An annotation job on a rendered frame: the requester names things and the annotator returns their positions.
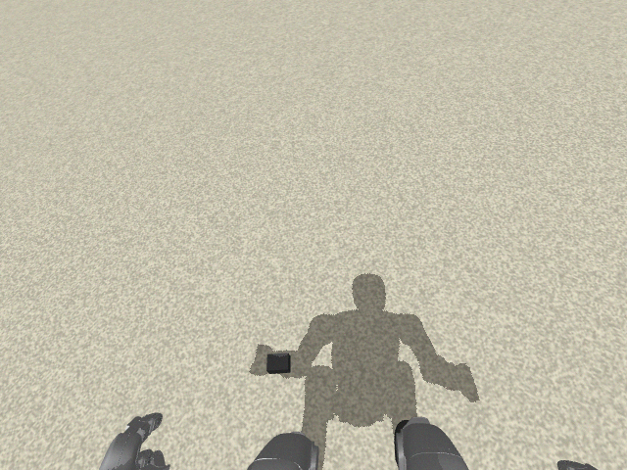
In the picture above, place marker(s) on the small box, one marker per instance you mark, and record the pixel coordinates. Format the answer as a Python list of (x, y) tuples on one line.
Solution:
[(278, 363)]

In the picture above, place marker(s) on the left robot hand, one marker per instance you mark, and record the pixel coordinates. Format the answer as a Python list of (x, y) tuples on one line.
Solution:
[(124, 451)]

